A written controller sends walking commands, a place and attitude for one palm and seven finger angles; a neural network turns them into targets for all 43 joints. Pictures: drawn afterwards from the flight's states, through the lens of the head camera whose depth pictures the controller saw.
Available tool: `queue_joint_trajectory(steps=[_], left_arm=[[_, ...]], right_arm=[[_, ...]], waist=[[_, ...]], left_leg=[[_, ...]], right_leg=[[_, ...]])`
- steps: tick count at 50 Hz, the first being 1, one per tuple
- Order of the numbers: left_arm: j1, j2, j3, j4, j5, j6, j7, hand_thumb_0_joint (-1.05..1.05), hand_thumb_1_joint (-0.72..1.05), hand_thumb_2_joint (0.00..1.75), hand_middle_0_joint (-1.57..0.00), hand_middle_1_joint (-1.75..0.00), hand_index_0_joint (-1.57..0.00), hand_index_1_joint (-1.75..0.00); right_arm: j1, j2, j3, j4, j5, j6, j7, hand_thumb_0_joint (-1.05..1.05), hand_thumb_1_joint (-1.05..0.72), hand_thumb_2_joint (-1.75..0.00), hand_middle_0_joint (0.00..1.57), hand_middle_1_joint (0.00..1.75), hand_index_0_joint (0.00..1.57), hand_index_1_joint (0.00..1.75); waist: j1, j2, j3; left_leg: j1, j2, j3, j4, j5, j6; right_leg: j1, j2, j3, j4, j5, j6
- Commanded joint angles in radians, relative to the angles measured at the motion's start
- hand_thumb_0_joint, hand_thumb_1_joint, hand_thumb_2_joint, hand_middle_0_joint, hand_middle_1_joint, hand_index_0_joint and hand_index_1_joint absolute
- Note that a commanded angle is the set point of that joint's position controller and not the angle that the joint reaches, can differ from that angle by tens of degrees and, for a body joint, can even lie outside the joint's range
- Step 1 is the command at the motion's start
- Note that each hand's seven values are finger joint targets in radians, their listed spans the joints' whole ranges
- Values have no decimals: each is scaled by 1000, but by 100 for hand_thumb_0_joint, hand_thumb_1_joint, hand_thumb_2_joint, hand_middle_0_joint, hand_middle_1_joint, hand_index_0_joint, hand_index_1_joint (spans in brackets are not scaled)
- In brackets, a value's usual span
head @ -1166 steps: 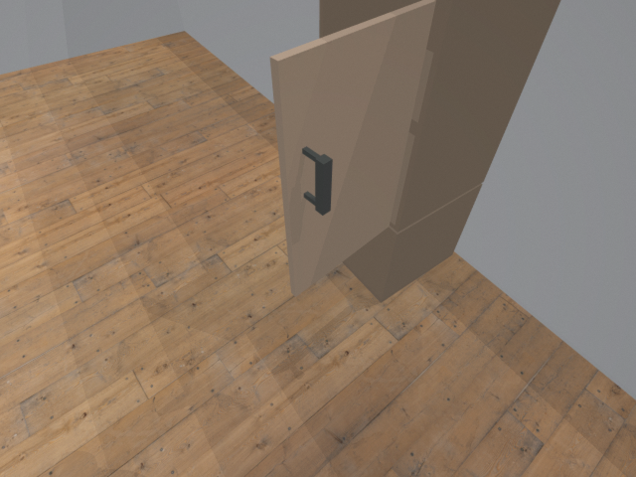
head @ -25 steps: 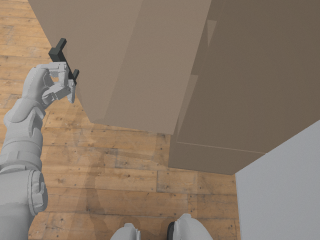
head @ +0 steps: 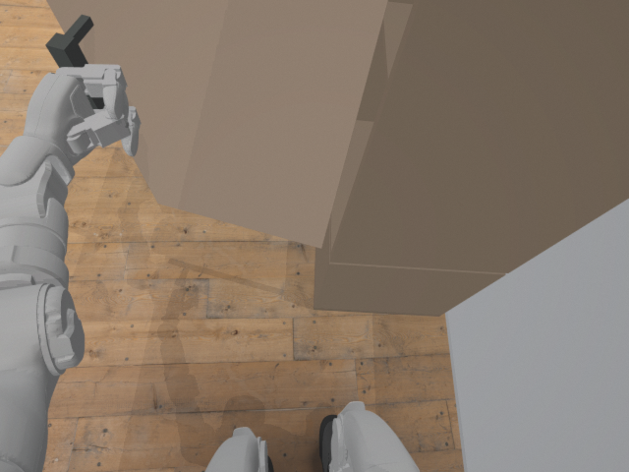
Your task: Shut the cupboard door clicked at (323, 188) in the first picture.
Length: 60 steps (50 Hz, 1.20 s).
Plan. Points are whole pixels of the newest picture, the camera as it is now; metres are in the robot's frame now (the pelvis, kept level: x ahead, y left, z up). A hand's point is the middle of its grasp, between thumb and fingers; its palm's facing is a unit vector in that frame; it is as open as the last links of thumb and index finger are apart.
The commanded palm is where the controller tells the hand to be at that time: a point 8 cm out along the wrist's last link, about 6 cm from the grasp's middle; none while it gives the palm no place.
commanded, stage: push the door shut along its arc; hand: left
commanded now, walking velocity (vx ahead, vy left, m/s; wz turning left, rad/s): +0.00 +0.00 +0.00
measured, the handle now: (94, 75) +0.59 +0.23 +0.09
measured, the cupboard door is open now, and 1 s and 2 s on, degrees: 77 62 62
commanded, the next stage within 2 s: pull the fist back off the door in 0.72 s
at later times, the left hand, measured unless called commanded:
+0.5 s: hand (171, 89) +0.56 +0.14 +0.09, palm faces -0.36 -0.93 -0.01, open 2.9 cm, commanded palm +0.58 +0.17 +0.09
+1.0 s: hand (192, 66) +0.60 +0.12 +0.09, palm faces +0.04 -1.00 +0.03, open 3.0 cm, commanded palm +0.57 +0.13 +0.09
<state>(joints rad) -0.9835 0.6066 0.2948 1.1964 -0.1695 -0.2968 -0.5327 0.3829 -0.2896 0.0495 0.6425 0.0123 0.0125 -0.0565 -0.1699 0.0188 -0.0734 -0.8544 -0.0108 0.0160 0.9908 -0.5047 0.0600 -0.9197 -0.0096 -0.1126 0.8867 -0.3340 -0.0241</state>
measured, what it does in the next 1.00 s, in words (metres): stands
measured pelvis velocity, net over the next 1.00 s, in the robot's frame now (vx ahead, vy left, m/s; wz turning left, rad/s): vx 0.00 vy -0.01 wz -0.02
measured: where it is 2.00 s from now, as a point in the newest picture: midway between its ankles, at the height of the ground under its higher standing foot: outside the picture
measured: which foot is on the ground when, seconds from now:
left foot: down 0.00-1.00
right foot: down 0.00-1.00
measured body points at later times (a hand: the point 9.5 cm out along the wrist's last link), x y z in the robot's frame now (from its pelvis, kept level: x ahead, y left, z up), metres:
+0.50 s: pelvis +0.01 -0.01 -0.01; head +0.18 +0.01 +0.41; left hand +0.57 +0.19 +0.09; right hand -0.02 -0.28 -0.11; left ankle -0.03 +0.08 -0.68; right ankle +0.04 -0.11 -0.68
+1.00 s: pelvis +0.00 -0.01 -0.02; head +0.19 +0.01 +0.39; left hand +0.60 +0.17 +0.09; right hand -0.04 -0.26 -0.12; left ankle -0.03 +0.08 -0.68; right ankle +0.04 -0.11 -0.68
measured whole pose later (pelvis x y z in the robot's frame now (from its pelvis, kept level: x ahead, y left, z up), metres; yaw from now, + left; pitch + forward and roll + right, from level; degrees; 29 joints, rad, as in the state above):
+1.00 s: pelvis +0.00 -0.01 -0.02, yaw -1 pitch +29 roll -4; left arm -1.28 0.53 0.35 1.26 -0.01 -0.23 -0.03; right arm 0.46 -0.26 0.05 0.62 -0.08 -0.01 0.05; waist -0.25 0.06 -0.09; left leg -1.06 0.01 -0.01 1.10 -0.54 0.05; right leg -1.11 0.01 -0.14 0.97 -0.36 -0.03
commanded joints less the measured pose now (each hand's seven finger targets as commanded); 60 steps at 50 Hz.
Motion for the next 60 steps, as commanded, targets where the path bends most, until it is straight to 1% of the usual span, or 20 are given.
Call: queue_joint_trajectory(steps=[1, 9, 12, 15, 23, 24, 27, 29, 31, 34, 41, 42, 43, 44, 47, 49, 51, 53, 57, 60], left_arm=[[-555, 185, 13, -194, -4, -44, -32, 0, 90, 90, -130, -150, -130, -150], [-602, 202, 23, -167, 9, -22, -18, 0, 90, 90, -130, -150, -130, -150], [-628, 267, 55, -144, 33, -11, -11, 0, 90, 90, -130, -150, -130, -150], [-609, 321, 91, -159, 44, -13, -10, 0, 90, 90, -130, -150, -130, -150], [-699, 269, 18, -113, 56, 27, -33, 0, 90, 90, -130, -150, -130, -150], [-734, 232, -7, -112, 46, 29, -33, 0, 90, 90, -130, -150, -130, -150], [-775, 256, -8, -90, 64, 41, -31, 0, 90, 90, -130, -150, -130, -150], [-809, 186, -45, -90, 52, 45, -30, 0, 90, 90, -130, -150, -130, -150], [-846, 204, -46, -96, 65, 47, -27, 0, 90, 90, -130, -150, -130, -150], [-892, 129, -92, -107, 61, 52, -22, 0, 90, 90, -130, -150, -130, -150], [-952, 149, -95, -81, 80, 69, -16, 0, 90, 90, -130, -150, -130, -150], [-955, 221, 170, -71, 2, 94, 190, 0, 90, 90, -130, -150, -130, -150], [-899, 168, 109, -58, 34, 102, 286, 0, 90, 90, -130, -150, -130, -150], [-858, 139, 134, -56, 41, 89, 367, 0, 90, 90, -130, -150, -130, -150], [-818, 33, 60, -186, 161, -12, 570, 0, 90, 90, -130, -150, -130, -150], [-797, 38, 37, -184, 223, -61, 596, 0, 90, 90, -130, -150, -130, -150], [-772, 54, 34, -160, 233, -72, 565, 0, 90, 90, -130, -150, -130, -150], [-772, 69, 45, -160, 212, -70, 531, 0, 90, 90, -130, -150, -130, -150], [-632, 154, 150, -179, 164, -106, 511, 0, 90, 90, -130, -150, -130, -150], [-492, 139, 163, -161, 155, -143, 513, 0, 90, 90, -130, -150, -130, -150]], right_arm=[[176, -200, -70, -25, -1, -9, -24, 0, -90, -90, 20, 30, 20, 30], [188, -197, -63, -31, -5, -8, -25, 0, -90, -90, 20, 30, 20, 30], [195, -200, -60, -37, -9, -5, -26, 0, -90, -90, 20, 30, 20, 30], [198, -199, -58, -54, -10, -3, -24, 0, -90, -90, 20, 30, 20, 30], [216, -202, -61, -33, -10, -3, -29, 0, -90, -90, 20, 30, 20, 30], [217, -200, -60, -25, -8, -4, -33, 0, -90, -90, 20, 30, 20, 30], [230, -206, -60, -6, -15, -9, -29, 0, -90, -90, 20, 30, 20, 30], [228, -203, -59, 5, -16, -13, -29, 0, -90, -90, 20, 30, 20, 30], [233, -208, -63, 19, -22, -15, -25, 0, -90, -90, 20, 30, 20, 30], [232, -207, -64, 35, -23, -21, -23, 0, -90, -90, 20, 30, 20, 30], [226, -211, -62, 54, -28, -29, -17, 0, -90, -90, 20, 30, 20, 30], [311, -175, -43, 10, -46, -39, -1, 0, -90, -90, 20, 30, 20, 30], [310, -173, -38, -1, -51, -42, 25, 0, -90, -90, 20, 30, 20, 30], [334, -170, -49, -10, -61, -40, 43, 0, -90, -90, 20, 30, 20, 30], [354, -156, -69, -22, -101, -29, 102, 0, -90, -90, 20, 30, 20, 30], [374, -165, -82, -12, -105, -10, 121, 0, -90, -90, 20, 30, 20, 30], [368, -169, -87, -8, -93, 6, 125, 0, -90, -90, 20, 30, 20, 30], [358, -167, -85, -19, -82, 16, 119, 0, -90, -90, 20, 30, 20, 30], [335, -155, -77, -50, -68, 18, 104, 0, -90, -90, 20, 30, 20, 30], [323, -147, -79, -60, -63, 15, 102, 0, -90, -90, 20, 30, 20, 30]], waist=[[-78, 149, -488], [-84, 164, -509], [-93, 129, -510], [-69, 184, -573], [-130, 133, -515], [-143, 167, -511], [-152, 182, -535], [-166, 222, -536], [-170, 233, -564], [-185, 270, -564], [-197, 258, -576], [-148, 303, -573], [-146, 292, -590], [-151, 209, -588], [-138, 267, -640], [-145, 232, -666], [-133, 227, -670], [-128, 198, -655], [-64, 140, -624], [-39, 73, -549]], left_leg=[[369, 41, -123, -98, 541, -46], [328, 34, -115, -72, 562, -42], [256, 32, -100, -60, 506, -33], [275, 33, -95, -49, 562, -39], [205, 34, -81, -28, 483, -26], [234, 34, -80, -18, 515, -24], [242, 38, -96, -2, 516, -29], [284, 40, -100, 13, 558, -29], [303, 45, -113, 23, 563, -34], [361, 50, -131, 35, 610, -35], [327, 43, -131, 50, 557, -35], [226, 56, -151, 24, 543, -46], [211, 56, -148, 11, 542, -54], [223, 59, -171, 2, 572, -58], [294, 61, -162, 17, 659, -70], [330, 62, -164, 12, 696, -72], [322, 52, -145, -16, 642, -68], [282, 38, -120, -49, 560, -54], [198, 22, -77, -100, 494, -41], [127, 15, -49, -125, 447, -33]], right_leg=[[158, 39, 67, -51, 239, -14], [166, 43, 63, -24, 272, -19], [207, 44, 74, -19, 284, -14], [230, 46, 78, -1, 324, -16], [201, 53, 77, -10, 312, -7], [166, 56, 72, -4, 322, -12], [129, 57, 67, 7, 294, -13], [74, 60, 54, 20, 295, -19], [48, 59, 53, 25, 280, -17], [-31, 62, 37, 37, 259, -21], [-28, 65, 34, 45, 246, -22], [27, 52, 49, 25, 253, -18], [63, 49, 54, 31, 262, -13], [72, 50, 41, 33, 274, -6], [52, 42, 50, 37, 311, 5], [83, 45, 53, 33, 337, 3], [144, 45, 63, 4, 344, 2], [228, 48, 74, -24, 354, 2], [390, 50, 93, -51, 402, -2], [455, 50, 103, -67, 419, -1]])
